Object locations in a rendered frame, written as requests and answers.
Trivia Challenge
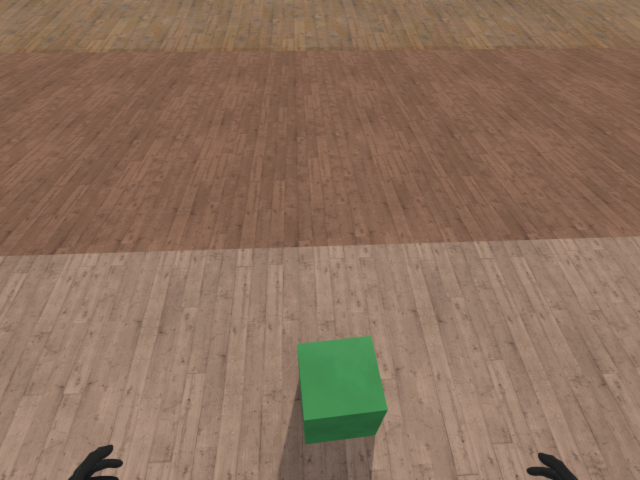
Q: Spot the carton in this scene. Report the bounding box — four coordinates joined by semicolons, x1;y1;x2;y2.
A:
297;336;388;444

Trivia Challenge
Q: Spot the left robot hand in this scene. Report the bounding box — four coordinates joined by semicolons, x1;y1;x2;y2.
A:
68;445;123;480

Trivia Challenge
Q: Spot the right robot hand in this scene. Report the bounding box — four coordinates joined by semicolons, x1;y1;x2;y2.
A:
527;453;578;480

